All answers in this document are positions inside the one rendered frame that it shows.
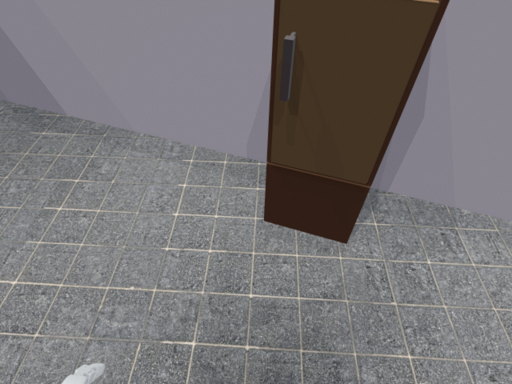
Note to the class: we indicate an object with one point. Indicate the handle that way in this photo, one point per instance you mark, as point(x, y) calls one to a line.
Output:
point(287, 66)

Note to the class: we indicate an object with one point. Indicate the robot left hand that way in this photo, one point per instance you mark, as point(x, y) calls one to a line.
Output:
point(85, 374)

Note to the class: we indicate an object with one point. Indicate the cupboard door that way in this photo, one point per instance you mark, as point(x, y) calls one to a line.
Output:
point(352, 61)

